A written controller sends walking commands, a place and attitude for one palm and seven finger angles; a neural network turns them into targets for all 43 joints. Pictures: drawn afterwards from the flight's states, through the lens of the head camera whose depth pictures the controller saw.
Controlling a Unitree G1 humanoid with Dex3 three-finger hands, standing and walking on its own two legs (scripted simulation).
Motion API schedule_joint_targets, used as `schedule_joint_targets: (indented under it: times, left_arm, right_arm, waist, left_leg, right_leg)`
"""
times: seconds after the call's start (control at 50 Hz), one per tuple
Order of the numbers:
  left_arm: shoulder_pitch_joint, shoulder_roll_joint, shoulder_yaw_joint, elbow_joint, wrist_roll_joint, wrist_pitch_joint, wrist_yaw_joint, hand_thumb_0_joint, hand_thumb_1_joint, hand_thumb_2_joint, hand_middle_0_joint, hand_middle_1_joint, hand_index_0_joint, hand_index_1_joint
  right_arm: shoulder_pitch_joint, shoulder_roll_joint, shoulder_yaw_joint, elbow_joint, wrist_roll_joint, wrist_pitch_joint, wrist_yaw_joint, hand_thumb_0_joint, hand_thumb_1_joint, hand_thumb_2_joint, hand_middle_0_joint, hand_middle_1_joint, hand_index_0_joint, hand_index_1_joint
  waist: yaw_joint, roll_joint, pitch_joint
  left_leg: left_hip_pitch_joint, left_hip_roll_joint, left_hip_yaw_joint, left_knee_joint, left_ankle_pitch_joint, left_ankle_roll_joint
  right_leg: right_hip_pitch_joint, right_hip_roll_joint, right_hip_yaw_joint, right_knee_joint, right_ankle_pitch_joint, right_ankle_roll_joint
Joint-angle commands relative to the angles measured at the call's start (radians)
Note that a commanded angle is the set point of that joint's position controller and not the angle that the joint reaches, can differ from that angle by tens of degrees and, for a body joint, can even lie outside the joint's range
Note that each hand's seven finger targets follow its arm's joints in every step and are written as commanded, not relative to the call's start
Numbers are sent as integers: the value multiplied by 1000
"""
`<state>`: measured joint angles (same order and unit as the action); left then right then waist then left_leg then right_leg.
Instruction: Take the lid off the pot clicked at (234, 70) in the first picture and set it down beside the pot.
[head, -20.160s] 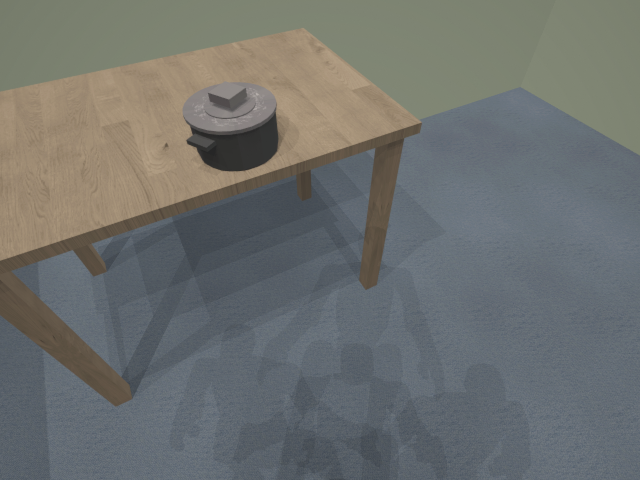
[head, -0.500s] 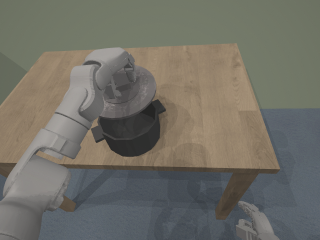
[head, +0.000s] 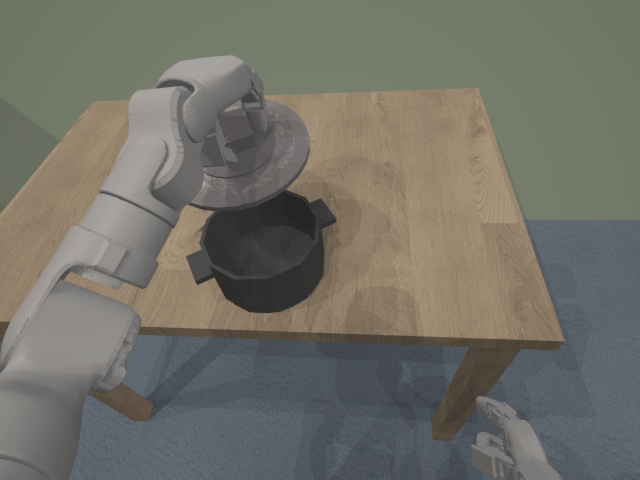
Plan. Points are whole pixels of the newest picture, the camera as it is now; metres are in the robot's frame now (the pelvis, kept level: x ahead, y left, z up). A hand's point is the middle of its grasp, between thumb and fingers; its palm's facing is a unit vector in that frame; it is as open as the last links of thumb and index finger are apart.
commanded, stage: lift the lid straight up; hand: left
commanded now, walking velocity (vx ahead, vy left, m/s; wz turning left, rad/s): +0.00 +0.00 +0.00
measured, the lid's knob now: (229, 133) +0.47 +0.13 +0.20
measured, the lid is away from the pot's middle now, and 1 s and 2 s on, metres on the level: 0.03 0.09 0.21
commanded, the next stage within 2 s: move the lid sideways beside the pot in 0.26 s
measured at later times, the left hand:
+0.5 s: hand (211, 128) +0.44 +0.13 +0.23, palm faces -0.17 -0.06 -0.98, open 8.1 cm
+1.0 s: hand (157, 132) +0.44 +0.20 +0.23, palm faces -0.22 -0.06 -0.97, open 8.0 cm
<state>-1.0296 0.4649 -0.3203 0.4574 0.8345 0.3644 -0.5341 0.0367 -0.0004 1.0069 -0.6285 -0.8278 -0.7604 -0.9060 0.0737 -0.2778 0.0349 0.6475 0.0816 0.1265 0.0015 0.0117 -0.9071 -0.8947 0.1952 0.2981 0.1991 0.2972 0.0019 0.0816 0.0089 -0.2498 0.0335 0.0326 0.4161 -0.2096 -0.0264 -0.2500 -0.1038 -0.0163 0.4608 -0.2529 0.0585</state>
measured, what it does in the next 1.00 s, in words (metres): stands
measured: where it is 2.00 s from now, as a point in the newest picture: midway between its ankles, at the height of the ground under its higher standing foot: outside the picture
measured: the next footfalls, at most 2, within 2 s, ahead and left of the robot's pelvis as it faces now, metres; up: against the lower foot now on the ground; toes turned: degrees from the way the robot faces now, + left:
none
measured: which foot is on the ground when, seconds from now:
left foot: down 0.00-1.00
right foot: down 0.00-1.00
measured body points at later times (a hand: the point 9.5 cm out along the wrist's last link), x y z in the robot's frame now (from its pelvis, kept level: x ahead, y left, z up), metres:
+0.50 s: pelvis +0.00 +0.00 +0.00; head +0.02 -0.04 +0.45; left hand +0.44 +0.13 +0.28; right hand +0.20 -0.22 -0.11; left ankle +0.00 +0.14 -0.74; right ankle -0.01 -0.16 -0.74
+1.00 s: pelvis +0.00 +0.00 +0.00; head +0.03 -0.03 +0.45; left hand +0.45 +0.20 +0.28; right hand +0.16 -0.24 -0.12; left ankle +0.00 +0.14 -0.74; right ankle -0.01 -0.16 -0.74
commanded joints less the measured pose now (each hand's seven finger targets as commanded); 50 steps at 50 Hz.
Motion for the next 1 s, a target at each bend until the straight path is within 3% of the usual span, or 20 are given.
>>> schedule_joint_targets:
  times: [0.0, 0.04, 0.08, 0.12, 0.22, 0.24, 0.26, 0.32, 0.44, 0.5, 0.54, 0.58, 0.62, 0.66, 0.72, 0.74, 0.8, 0.88, 0.94, 0.98]
  left_arm:
    - [-613, 270, 195, -189, 40, -6, 55, 0, 387, 1182, -833, -948, -899, -993]
    - [-635, 295, 208, -289, 40, -17, 55, 0, 387, 1182, -833, -948, -899, -993]
    - [-571, 233, 169, -207, 41, -4, 48, 0, 387, 1182, -833, -948, -899, -993]
    - [-489, 232, 180, -172, 24, -3, 46, 0, 387, 1182, -833, -948, -899, -993]
    - [-608, 226, 152, -324, 27, -7, 50, 0, 387, 1182, -833, -948, -899, -993]
    - [-621, 270, 188, -329, 35, -7, 52, 0, 387, 1182, -833, -948, -899, -993]
    - [-593, 289, 211, -279, 39, -1, 51, 0, 387, 1182, -833, -948, -899, -993]
    - [-580, 221, 155, -253, 20, 4, 50, 0, 387, 1182, -833, -948, -899, -993]
    - [-593, 330, 233, -240, 57, -7, 64, 0, 387, 1182, -833, -948, -899, -993]
    - [-543, 334, 234, -144, 58, -5, 52, 0, 387, 1182, -833, -948, -899, -993]
    - [-564, 352, 235, -208, 56, -19, 47, 0, 387, 1182, -833, -948, -899, -993]
    - [-590, 300, 184, -190, 56, -20, 34, 0, 387, 1182, -833, -948, -899, -993]
    - [-563, 316, 190, -152, 42, -21, 27, 0, 387, 1182, -833, -948, -899, -993]
    - [-624, 380, 229, -168, 52, -35, 21, 0, 387, 1182, -833, -948, -899, -993]
    - [-648, 361, 205, -293, 35, -60, 15, 0, 387, 1182, -833, -948, -899, -993]
    - [-632, 395, 241, -271, 41, -62, 13, 0, 387, 1182, -833, -948, -899, -993]
    - [-548, 402, 248, -85, 43, -54, -1, 0, 387, 1182, -833, -948, -899, -993]
    - [-632, 403, 228, -204, 54, -79, 3, 0, 387, 1182, -833, -948, -899, -993]
    - [-607, 464, 275, -180, 50, -88, 2, 0, 387, 1182, -833, -948, -899, -993]
    - [-579, 452, 265, -108, 52, -90, -4, 0, 387, 1182, -833, -948, -899, -993]
  right_arm:
    - [-120, -103, -36, -143, -2, -46, -1, 0, -900, -900, 200, 300, 200, 300]
    - [-134, -99, -34, -162, -3, -50, 2, 0, -900, -900, 200, 300, 200, 300]
    - [-131, -96, -34, -157, 0, -44, 8, 0, -900, -900, 200, 300, 200, 300]
    - [-133, -109, -36, -163, 6, -36, 9, 0, -900, -900, 200, 300, 200, 300]
    - [-152, -99, -40, -177, 4, -37, 12, 0, -900, -900, 200, 300, 200, 300]
    - [-145, -94, -36, -175, -1, -41, 11, 0, -900, -900, 200, 300, 200, 300]
    - [-146, -99, -35, -169, -3, -39, 9, 0, -900, -900, 200, 300, 200, 300]
    - [-142, -102, -36, -160, 5, -33, 5, 0, -900, -900, 200, 300, 200, 300]
    - [-141, -99, -27, -160, 0, -35, -2, 0, -900, -900, 200, 300, 200, 300]
    - [-138, -107, -26, -159, 3, -30, -7, 0, -900, -900, 200, 300, 200, 300]
    - [-141, -107, -26, -174, 5, -29, -6, 0, -900, -900, 200, 300, 200, 300]
    - [-148, -103, -27, -173, 8, -25, -9, 0, -900, -900, 200, 300, 200, 300]
    - [-125, -117, -36, -166, 12, -23, -12, 0, -900, -900, 200, 300, 200, 300]
    - [-119, -119, -33, -164, 7, -24, -16, 0, -900, -900, 200, 300, 200, 300]
    - [-119, -117, -45, -181, 10, -34, -12, 0, -900, -900, 200, 300, 200, 300]
    - [-107, -114, -42, -174, 5, -35, -9, 0, -900, -900, 200, 300, 200, 300]
    - [-81, -128, -39, -150, 15, -16, -9, 0, -900, -900, 200, 300, 200, 300]
    - [-88, -126, -44, -164, 12, -15, -5, 0, -900, -900, 200, 300, 200, 300]
    - [-68, -134, -46, -160, 12, -13, -5, 0, -900, -900, 200, 300, 200, 300]
    - [-66, -135, -42, -157, 17, -8, -7, 0, -900, -900, 200, 300, 200, 300]
  waist:
    - [6, -144, -458]
    - [17, -99, -531]
    - [9, -125, -466]
    - [14, -139, -442]
    - [4, -79, -502]
    - [16, -87, -536]
    - [18, -115, -498]
    - [4, -104, -463]
    - [25, -115, -502]
    - [21, -150, -434]
    - [21, -134, -488]
    - [2, -110, -441]
    - [-9, -128, -425]
    - [-4, -112, -445]
    - [-11, -45, -530]
    - [-2, -46, -538]
    - [-8, -123, -403]
    - [-13, -45, -468]
    - [-10, -50, -493]
    - [-16, -64, -436]
  left_leg:
    - [205, -70, 13, 5, 311, 82]
    - [235, -71, 12, 8, 369, 82]
    - [210, -68, 14, 10, 352, 79]
    - [188, -67, 18, 7, 328, 78]
    - [244, -65, 10, 21, 371, 82]
    - [246, -68, 9, 14, 381, 81]
    - [222, -68, 8, 17, 363, 82]
    - [222, -65, 13, 7, 338, 79]
    - [207, -65, 14, -2, 327, 76]
    - [167, -66, 24, -3, 262, 79]
    - [180, -70, 21, -4, 284, 80]
    - [185, -70, 23, 2, 263, 81]
    - [186, -69, 19, 7, 243, 86]
    - [184, -76, 13, 7, 233, 89]
    - [252, -75, 7, 31, 334, 90]
    - [245, -78, 5, 28, 349, 89]
    - [164, -74, 12, 9, 247, 85]
    - [212, -75, 4, 17, 292, 87]
    - [212, -75, 4, 16, 309, 87]
    - [185, -73, 9, 13, 282, 87]
  right_leg:
    - [129, 86, -57, -12, 427, -87]
    - [166, 83, -49, 0, 461, -89]
    - [134, 85, -57, -5, 448, -89]
    - [128, 85, -61, -9, 427, -89]
    - [130, 87, -55, -3, 434, -93]
    - [155, 88, -51, -3, 436, -90]
    - [146, 88, -53, -3, 441, -92]
    - [114, 88, -62, -12, 407, -91]
    - [151, 86, -52, -5, 394, -90]
    - [121, 82, -52, -18, 363, -85]
    - [150, 81, -49, -12, 378, -85]
    - [107, 84, -54, -19, 353, -86]
    - [89, 88, -57, -29, 337, -85]
    - [101, 89, -56, -29, 332, -85]
    - [127, 92, -51, -8, 414, -89]
    - [138, 94, -50, -12, 417, -87]
    - [93, 95, -66, -33, 353, -83]
    - [106, 98, -61, -27, 368, -91]
    - [123, 101, -60, -28, 380, -88]
    - [98, 99, -67, -33, 364, -89]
